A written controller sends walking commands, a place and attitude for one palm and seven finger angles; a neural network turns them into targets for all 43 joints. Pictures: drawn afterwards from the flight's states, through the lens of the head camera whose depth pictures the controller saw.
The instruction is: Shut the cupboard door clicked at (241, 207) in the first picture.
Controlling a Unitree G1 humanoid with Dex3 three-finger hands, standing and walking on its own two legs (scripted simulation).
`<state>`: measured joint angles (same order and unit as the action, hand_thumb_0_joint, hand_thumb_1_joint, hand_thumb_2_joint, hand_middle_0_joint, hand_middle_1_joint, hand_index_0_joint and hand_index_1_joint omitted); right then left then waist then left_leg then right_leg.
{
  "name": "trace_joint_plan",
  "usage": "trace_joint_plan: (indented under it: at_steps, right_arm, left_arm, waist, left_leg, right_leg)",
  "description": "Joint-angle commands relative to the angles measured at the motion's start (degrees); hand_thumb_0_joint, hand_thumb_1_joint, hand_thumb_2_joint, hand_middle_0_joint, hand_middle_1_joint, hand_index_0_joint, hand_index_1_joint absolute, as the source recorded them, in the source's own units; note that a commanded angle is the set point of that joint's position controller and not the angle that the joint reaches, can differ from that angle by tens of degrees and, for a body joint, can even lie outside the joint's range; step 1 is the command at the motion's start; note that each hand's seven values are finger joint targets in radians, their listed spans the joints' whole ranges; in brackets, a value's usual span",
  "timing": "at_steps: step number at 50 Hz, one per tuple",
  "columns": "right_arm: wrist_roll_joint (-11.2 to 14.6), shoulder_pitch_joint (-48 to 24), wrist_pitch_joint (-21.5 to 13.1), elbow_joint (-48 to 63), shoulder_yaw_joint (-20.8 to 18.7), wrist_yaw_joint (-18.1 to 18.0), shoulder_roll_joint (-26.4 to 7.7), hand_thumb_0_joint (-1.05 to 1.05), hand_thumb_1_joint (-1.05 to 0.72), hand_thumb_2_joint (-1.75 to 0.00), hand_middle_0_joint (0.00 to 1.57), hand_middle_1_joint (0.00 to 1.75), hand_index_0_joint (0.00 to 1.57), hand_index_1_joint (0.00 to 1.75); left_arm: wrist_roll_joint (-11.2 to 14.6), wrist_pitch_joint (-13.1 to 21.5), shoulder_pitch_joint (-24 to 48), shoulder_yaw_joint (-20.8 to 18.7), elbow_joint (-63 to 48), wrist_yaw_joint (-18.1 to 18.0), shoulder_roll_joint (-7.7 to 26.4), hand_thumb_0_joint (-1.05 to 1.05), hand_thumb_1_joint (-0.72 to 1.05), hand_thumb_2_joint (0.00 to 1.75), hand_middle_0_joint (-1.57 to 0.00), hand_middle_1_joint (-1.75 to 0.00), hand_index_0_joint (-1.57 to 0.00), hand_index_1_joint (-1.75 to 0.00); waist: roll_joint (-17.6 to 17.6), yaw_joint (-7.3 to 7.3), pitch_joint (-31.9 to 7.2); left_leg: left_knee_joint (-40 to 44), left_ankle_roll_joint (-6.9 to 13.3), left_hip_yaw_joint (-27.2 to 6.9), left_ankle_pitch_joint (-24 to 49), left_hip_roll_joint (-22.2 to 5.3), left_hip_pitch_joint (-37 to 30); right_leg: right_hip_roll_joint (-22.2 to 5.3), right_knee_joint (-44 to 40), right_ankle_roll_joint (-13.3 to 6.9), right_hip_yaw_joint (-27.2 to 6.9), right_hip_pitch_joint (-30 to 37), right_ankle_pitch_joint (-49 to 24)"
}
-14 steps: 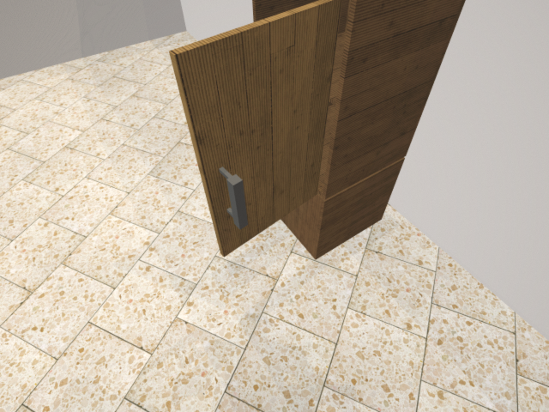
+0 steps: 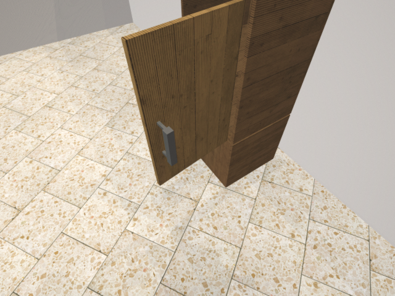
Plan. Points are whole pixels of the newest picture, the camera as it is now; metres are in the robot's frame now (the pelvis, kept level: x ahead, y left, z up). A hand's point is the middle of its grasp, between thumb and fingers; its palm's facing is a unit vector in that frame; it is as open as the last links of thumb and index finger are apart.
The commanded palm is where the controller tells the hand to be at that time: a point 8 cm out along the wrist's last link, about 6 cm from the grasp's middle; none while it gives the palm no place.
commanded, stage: look at it before walking up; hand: left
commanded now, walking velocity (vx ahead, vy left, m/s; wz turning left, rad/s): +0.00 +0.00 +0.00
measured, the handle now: (166, 143) +0.57 +0.13 -0.11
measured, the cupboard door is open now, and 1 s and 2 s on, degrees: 97 97 97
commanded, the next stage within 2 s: walk to a spot facing it in 0.56 s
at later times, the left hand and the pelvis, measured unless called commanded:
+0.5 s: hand out of the picture +0.06 +0.23 -0.16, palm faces -0.02 -0.95 -0.31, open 7.4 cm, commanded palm none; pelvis +0.00 +0.00 +0.00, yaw +0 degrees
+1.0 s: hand out of the picture +0.06 +0.20 -0.18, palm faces -0.11 -0.96 -0.27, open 7.4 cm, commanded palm none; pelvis -0.02 +0.00 -0.02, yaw -9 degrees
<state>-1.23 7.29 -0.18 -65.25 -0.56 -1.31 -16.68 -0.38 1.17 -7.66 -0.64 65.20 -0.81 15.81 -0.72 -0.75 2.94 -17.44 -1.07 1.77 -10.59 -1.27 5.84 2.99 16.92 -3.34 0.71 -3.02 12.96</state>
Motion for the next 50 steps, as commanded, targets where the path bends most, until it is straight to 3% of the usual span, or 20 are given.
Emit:
trace_joint_plan:
  at_steps: [1, 5, 20, 34, 37, 40, 43, 45, 46, 47, 48, 49, 50]
  right_arm:
    - [0.31, -0.08, -0.76, 2.65, -1.52, -0.54, -9.94, 0.00, -0.90, -0.90, 0.20, 0.30, 0.20, 0.30]
    - [0.20, -0.08, -0.75, 2.55, -1.48, -0.51, -9.66, 0.00, -0.90, -0.90, 0.20, 0.30, 0.20, 0.30]
    - [0.27, -0.27, -0.83, 2.35, -1.42, -0.48, -9.99, 0.00, -0.90, -0.90, 0.20, 0.30, 0.20, 0.30]
    - [0.25, -0.41, -0.98, 2.51, -1.69, -0.56, -10.62, 0.00, -0.90, -0.90, 0.20, 0.30, 0.20, 0.30]
    - [0.12, 3.12, 0.03, 2.33, -1.09, -0.90, -5.17, 0.00, -0.90, -0.90, 0.20, 0.30, 0.20, 0.30]
    - [0.17, 4.47, 0.96, 3.85, -2.10, -1.34, -5.68, 0.00, -0.90, -0.90, 0.20, 0.30, 0.20, 0.30]
    - [0.04, 4.89, 1.53, 6.30, -3.29, -1.66, -6.82, 0.00, -0.90, -0.90, 0.20, 0.30, 0.20, 0.30]
    - [-0.18, 4.87, 1.56, 7.80, -3.96, -1.82, -7.62, 0.00, -0.90, -0.90, 0.20, 0.30, 0.20, 0.30]
    - [-0.25, 4.54, 1.54, 8.38, -4.35, -1.81, -8.25, 0.00, -0.90, -0.90, 0.20, 0.30, 0.20, 0.30]
    - [-0.45, 4.28, 1.29, 8.94, -4.61, -1.69, -8.41, 0.00, -0.90, -0.90, 0.20, 0.30, 0.20, 0.30]
    - [-0.70, 3.55, 0.97, 9.55, -4.65, -1.64, -8.42, 0.00, -0.90, -0.90, 0.20, 0.30, 0.20, 0.30]
    - [-0.82, 2.98, 0.76, 10.18, -4.61, -1.66, -8.16, 0.00, -0.90, -0.90, 0.20, 0.30, 0.20, 0.30]
    - [-0.95, 1.10, 0.64, 10.94, -4.64, -1.64, -8.05, 0.00, -0.90, -0.90, 0.20, 0.30, 0.20, 0.30]
  left_arm:
    - [0.09, 1.25, 0.21, -2.11, -3.23, -0.98, 11.48, 0.00, 0.90, 0.90, -0.20, -0.30, -0.20, -0.30]
    - [0.15, 1.11, 0.41, -1.98, -3.13, -0.89, 11.20, 0.00, 0.90, 0.90, -0.20, -0.30, -0.20, -0.30]
    - [0.14, 1.06, 0.56, -1.79, -3.04, -0.79, 11.43, 0.00, 0.90, 0.90, -0.20, -0.30, -0.20, -0.30]
    - [0.09, 1.13, 0.85, -2.04, -3.47, -0.85, 12.14, 0.00, 0.90, 0.90, -0.20, -0.30, -0.20, -0.30]
    - [0.05, -0.43, -1.44, -1.66, -3.68, -1.11, 7.30, 0.00, 0.90, 0.90, -0.20, -0.30, -0.20, -0.30]
    - [-0.15, -1.74, -2.47, -2.58, -5.33, -0.90, 7.69, 0.00, 0.90, 0.90, -0.20, -0.30, -0.20, -0.30]
    - [-0.48, -2.69, -2.52, -3.35, -8.14, -0.42, 7.50, 0.00, 0.90, 0.90, -0.20, -0.30, -0.20, -0.30]
    - [-0.62, -3.12, -2.54, -3.67, -9.90, 0.06, 6.57, 0.00, 0.90, 0.90, -0.20, -0.30, -0.20, -0.30]
    - [-0.66, -3.38, -2.88, -3.75, -10.50, 0.25, 5.84, 0.00, 0.90, 0.90, -0.20, -0.30, -0.20, -0.30]
    - [-0.65, -3.78, -2.97, -3.91, -11.33, 0.58, 5.09, 0.00, 0.90, 0.90, -0.20, -0.30, -0.20, -0.30]
    - [-0.69, -4.20, -2.71, -4.19, -12.15, 0.86, 4.30, 0.00, 0.90, 0.90, -0.20, -0.30, -0.20, -0.30]
    - [-0.71, -4.33, -2.60, -4.42, -12.95, 1.07, 3.90, 0.00, 0.90, 0.90, -0.20, -0.30, -0.20, -0.30]
    - [-0.75, -4.22, -4.71, -4.58, -12.84, 1.31, 3.23, 0.00, 0.90, 0.90, -0.20, -0.30, -0.20, -0.30]
  waist:
    - [1.67, 0.15, -4.31]
    - [0.32, 0.09, -3.91]
    - [1.18, 0.08, -3.65]
    - [0.95, 0.10, -4.14]
    - [0.69, -0.33, -4.34]
    - [0.96, -0.33, -3.13]
    - [-0.06, -0.48, -2.60]
    - [-3.39, -0.31, -1.91]
    - [-5.83, 0.08, -1.53]
    - [-9.38, 0.50, -1.30]
    - [-11.56, 0.92, -0.90]
    - [-10.50, 1.07, -0.53]
    - [-8.92, 2.82, -1.41]
  left_leg:
    - [0.00, 2.09, -4.84, 13.47, -5.78, -3.91]
    - [0.32, 2.04, -5.08, 13.26, -5.78, -3.65]
    - [0.95, 2.09, -5.23, 13.10, -6.05, -4.05]
    - [0.37, 2.06, -4.76, 14.79, -6.29, -4.99]
    - [-3.25, 1.04, -1.94, 15.18, -6.81, -4.79]
    - [-6.02, 1.00, -0.14, 11.96, -7.49, -3.01]
    - [-6.91, 2.31, -0.88, 9.28, -9.81, -2.66]
    - [-5.44, 4.46, -3.42, 8.06, -13.12, -2.16]
    - [-3.78, 6.21, -5.31, 7.08, -15.91, -0.80]
    - [-1.07, 8.78, -7.81, 8.18, -19.74, 0.81]
    - [0.26, 11.05, -8.89, 10.79, -22.65, 1.90]
    - [-0.76, 11.42, -7.98, 13.41, -23.49, 3.84]
    - [-3.74, 10.13, -4.74, 15.66, -22.24, 5.66]
  right_leg:
    - [-9.75, -2.34, 0.92, -6.69, -2.05, -20.02]
    - [-9.88, -2.31, 0.71, -6.69, -1.97, -19.04]
    - [-9.75, -2.54, 0.53, -6.70, -2.44, -17.36]
    - [-9.80, -2.10, 0.41, -7.19, -2.44, -20.42]
    - [-9.56, 1.03, 0.85, -8.18, -4.22, -24.29]
    - [-8.69, 5.02, 0.33, -9.82, -7.04, -24.10]
    - [-6.65, 9.69, 0.38, -10.29, -11.96, -19.89]
    - [-4.43, 15.52, 0.93, -9.09, -15.82, -13.94]
    - [-3.16, 20.62, 1.22, -7.81, -17.11, -7.51]
    - [-1.88, 27.57, 1.77, -5.29, -18.24, 6.23]
    - [-2.32, 33.28, 2.15, -3.24, -19.33, 16.32]
    - [-3.96, 34.16, 1.95, -3.69, -18.23, 18.70]
    - [-4.82, 30.61, 1.81, -3.09, -14.66, 16.79]
